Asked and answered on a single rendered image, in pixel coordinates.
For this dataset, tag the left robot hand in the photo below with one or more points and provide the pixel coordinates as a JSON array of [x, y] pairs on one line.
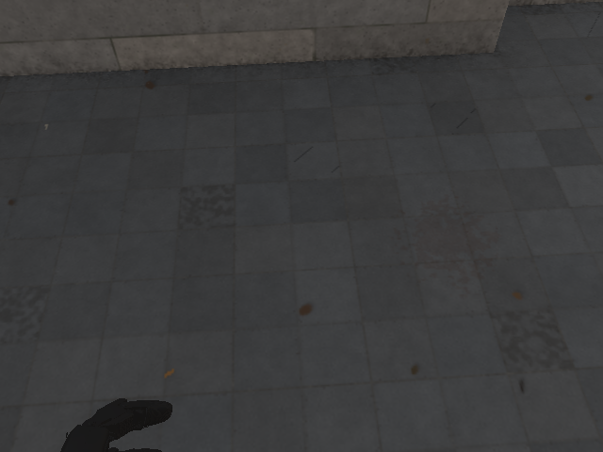
[[113, 421]]

